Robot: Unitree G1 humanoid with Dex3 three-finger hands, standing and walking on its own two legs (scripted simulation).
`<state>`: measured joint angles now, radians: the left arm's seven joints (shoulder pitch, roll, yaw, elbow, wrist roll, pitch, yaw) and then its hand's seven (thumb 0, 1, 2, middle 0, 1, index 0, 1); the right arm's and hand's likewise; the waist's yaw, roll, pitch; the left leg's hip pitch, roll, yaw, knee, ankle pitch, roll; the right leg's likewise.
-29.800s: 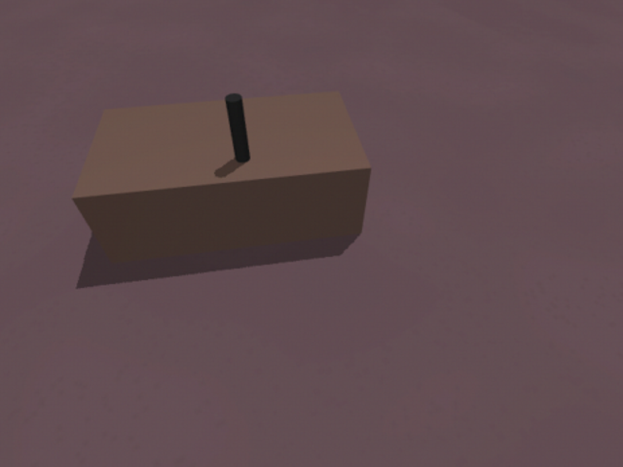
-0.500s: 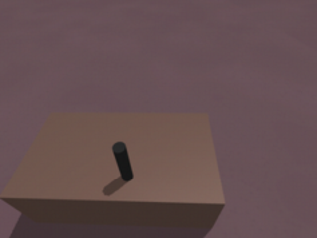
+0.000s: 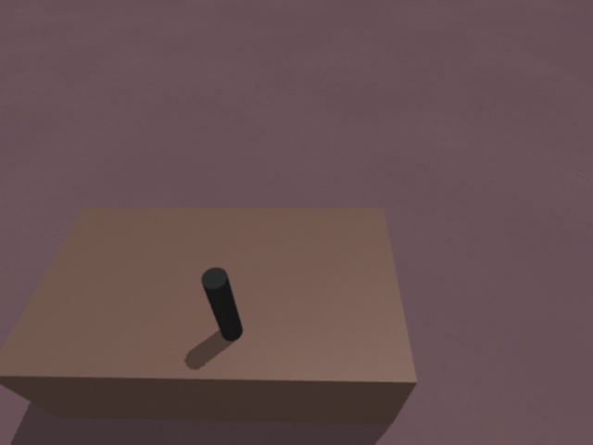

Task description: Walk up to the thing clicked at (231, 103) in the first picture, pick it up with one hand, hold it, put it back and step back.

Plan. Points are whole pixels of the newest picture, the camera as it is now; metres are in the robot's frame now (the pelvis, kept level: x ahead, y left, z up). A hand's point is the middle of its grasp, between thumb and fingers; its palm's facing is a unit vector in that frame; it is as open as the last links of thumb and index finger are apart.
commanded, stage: stand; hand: left
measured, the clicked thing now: (224, 307) +0.49 +0.20 -0.30
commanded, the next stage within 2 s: none
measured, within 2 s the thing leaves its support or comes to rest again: neither
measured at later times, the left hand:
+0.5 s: hand out of the picture +0.08 +0.25 -0.15, palm faces -0.02 -0.93 -0.36, open 8.5 cm
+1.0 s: hand out of the picture +0.07 +0.24 -0.15, palm faces -0.04 -0.94 -0.35, open 7.4 cm
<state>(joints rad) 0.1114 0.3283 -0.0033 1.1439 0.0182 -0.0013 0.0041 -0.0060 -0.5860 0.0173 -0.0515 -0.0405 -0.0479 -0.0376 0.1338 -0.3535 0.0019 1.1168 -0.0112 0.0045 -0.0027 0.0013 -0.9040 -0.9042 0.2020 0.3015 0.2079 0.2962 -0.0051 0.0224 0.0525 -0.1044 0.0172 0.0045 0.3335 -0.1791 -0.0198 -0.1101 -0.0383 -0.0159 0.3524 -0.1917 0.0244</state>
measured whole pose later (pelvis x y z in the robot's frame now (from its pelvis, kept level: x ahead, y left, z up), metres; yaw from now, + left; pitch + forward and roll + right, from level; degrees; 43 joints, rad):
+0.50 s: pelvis +0.00 +0.00 +0.00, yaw +0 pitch -3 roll +0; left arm 0.10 0.34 0.01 1.14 0.02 0.00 0.00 0.00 0.69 0.85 -0.20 -0.29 -0.20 -0.29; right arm 0.12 -0.35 0.00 1.12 -0.01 0.00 0.00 0.00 -0.91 -0.90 0.20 0.30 0.21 0.30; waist 0.00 0.02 0.05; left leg -0.09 0.02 0.01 0.31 -0.17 -0.03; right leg -0.10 -0.03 -0.01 0.34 -0.19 0.02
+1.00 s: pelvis +0.00 -0.01 +0.00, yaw -1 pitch -3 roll +0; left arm 0.12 0.34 0.00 1.13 0.02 0.00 -0.01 0.00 0.90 0.90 -0.21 -0.30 -0.20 -0.30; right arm 0.13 -0.35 -0.01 1.13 -0.01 0.00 0.01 0.00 -0.91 -0.90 0.20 0.30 0.21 0.30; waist -0.01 0.01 0.05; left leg -0.09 0.03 0.01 0.31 -0.17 -0.03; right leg -0.10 -0.02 -0.01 0.34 -0.18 0.01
